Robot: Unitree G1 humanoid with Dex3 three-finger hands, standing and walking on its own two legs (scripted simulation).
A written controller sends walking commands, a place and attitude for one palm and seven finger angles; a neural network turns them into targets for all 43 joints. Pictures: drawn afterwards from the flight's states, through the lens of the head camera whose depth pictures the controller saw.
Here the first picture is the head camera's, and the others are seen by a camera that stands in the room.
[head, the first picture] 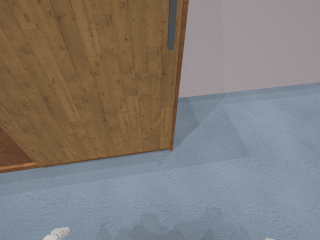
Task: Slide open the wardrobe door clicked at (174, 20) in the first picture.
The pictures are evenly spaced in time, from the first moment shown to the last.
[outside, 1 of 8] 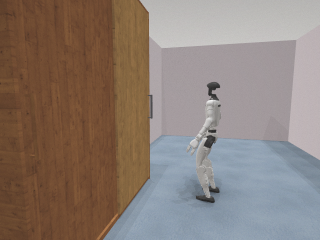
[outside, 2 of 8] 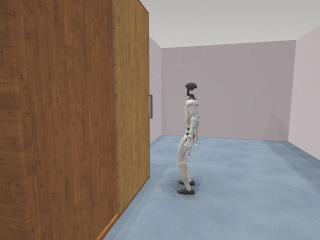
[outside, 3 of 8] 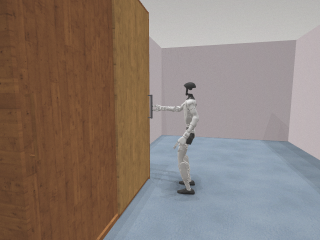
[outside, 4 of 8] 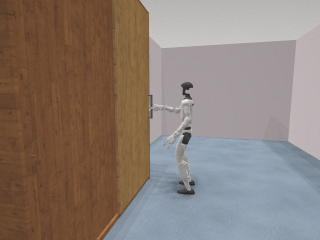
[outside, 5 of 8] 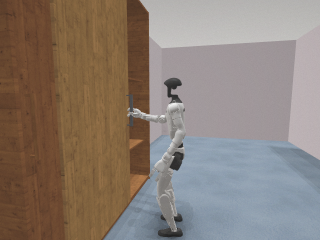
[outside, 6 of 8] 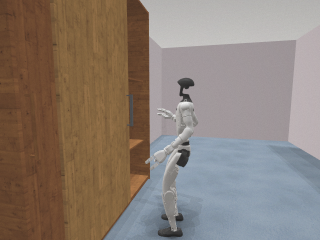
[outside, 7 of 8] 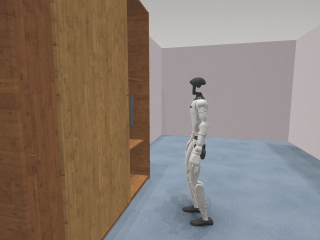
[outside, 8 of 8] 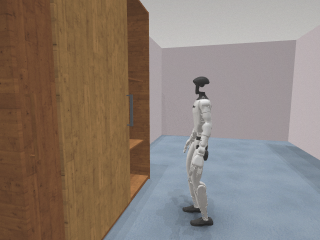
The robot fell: no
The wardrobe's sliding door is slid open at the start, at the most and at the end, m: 0.00 0.67 0.66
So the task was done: yes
